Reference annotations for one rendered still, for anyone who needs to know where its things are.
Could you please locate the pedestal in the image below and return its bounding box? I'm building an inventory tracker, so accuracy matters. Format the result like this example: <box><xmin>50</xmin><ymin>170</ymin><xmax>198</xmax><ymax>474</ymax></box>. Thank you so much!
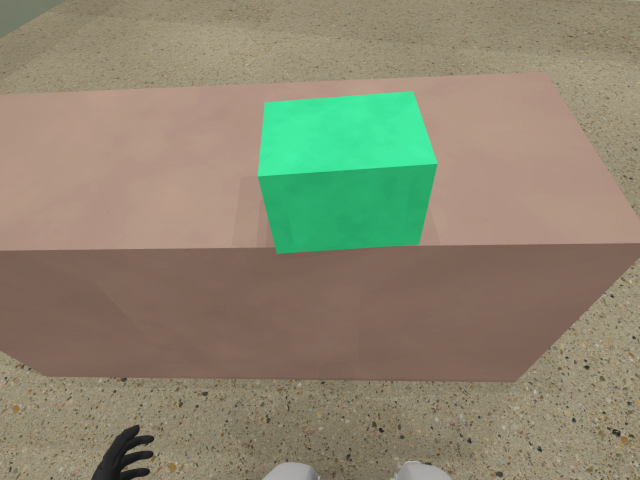
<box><xmin>0</xmin><ymin>72</ymin><xmax>640</xmax><ymax>383</ymax></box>

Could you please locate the robot right shin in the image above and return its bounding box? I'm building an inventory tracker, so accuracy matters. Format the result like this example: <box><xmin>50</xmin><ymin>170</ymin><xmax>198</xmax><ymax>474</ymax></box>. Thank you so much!
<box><xmin>400</xmin><ymin>461</ymin><xmax>421</xmax><ymax>471</ymax></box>

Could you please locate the robot left hand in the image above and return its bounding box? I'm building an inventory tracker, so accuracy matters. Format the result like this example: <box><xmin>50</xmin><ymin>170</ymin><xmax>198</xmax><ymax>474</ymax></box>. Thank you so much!
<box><xmin>91</xmin><ymin>425</ymin><xmax>154</xmax><ymax>480</ymax></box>

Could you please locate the carton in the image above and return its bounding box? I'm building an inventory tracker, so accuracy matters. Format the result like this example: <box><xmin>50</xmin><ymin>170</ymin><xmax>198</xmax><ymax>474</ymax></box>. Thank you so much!
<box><xmin>258</xmin><ymin>91</ymin><xmax>437</xmax><ymax>254</ymax></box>

